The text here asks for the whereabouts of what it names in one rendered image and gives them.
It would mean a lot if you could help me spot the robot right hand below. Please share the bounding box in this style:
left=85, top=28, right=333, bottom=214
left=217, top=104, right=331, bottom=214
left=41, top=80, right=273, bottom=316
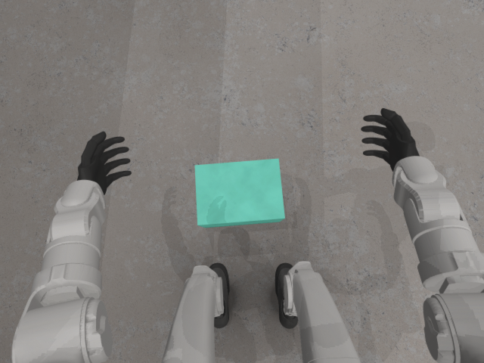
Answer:
left=361, top=108, right=420, bottom=171

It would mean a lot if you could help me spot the robot left forearm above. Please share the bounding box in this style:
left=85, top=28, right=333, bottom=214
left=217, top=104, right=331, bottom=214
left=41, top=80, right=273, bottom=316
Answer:
left=11, top=180, right=106, bottom=363

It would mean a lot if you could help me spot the right robot thigh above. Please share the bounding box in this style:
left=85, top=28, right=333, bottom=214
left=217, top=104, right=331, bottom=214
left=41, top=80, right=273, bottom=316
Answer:
left=284, top=269, right=361, bottom=363

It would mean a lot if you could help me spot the robot left hand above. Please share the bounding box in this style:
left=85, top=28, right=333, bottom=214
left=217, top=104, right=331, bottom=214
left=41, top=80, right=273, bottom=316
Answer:
left=77, top=132, right=132, bottom=195

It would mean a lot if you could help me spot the left robot upper arm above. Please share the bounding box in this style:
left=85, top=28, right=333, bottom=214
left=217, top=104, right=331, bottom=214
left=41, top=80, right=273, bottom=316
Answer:
left=15, top=297, right=113, bottom=363

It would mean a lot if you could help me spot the robot right foot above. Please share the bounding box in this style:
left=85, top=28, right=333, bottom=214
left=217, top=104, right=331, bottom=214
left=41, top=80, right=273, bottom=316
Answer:
left=275, top=263, right=298, bottom=329

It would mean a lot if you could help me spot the robot right forearm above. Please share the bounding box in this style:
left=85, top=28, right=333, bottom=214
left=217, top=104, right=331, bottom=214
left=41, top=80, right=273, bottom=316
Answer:
left=392, top=156, right=484, bottom=293

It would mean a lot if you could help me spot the right robot upper arm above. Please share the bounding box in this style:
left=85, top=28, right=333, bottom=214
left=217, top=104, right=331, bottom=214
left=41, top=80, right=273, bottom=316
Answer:
left=423, top=293, right=484, bottom=363

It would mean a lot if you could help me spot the carton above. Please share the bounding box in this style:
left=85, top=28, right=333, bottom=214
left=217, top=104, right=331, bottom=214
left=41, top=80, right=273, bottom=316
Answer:
left=195, top=159, right=285, bottom=228

